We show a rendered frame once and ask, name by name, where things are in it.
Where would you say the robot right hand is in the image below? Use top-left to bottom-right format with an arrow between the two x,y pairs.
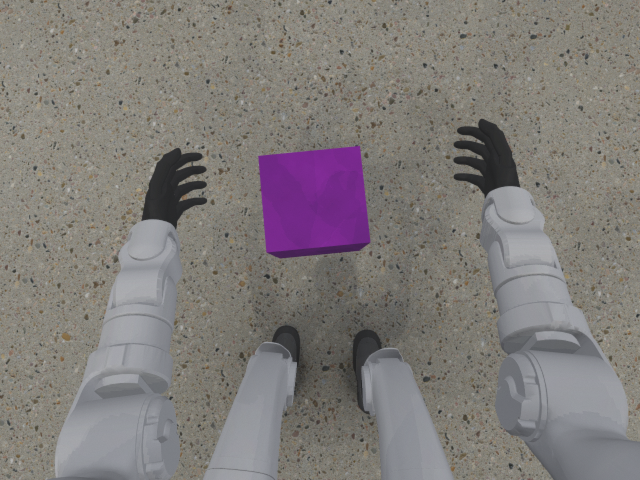
453,119 -> 520,198

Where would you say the right robot forearm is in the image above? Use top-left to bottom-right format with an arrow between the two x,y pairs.
480,186 -> 629,431

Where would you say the robot right upper arm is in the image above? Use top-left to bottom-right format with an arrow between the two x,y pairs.
495,350 -> 640,480

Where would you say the robot left upper arm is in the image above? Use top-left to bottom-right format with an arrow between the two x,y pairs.
46,392 -> 180,480

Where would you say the left robot forearm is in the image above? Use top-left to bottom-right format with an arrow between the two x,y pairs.
55,219 -> 182,478

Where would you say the left robot foot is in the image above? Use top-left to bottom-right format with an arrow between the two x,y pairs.
272,326 -> 300,367

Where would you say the left robot shin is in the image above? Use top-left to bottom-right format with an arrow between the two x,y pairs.
246,342 -> 291,370

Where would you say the carton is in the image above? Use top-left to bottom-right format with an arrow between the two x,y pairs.
258,146 -> 370,258

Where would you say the robot left hand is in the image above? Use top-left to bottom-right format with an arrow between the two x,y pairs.
141,148 -> 207,229

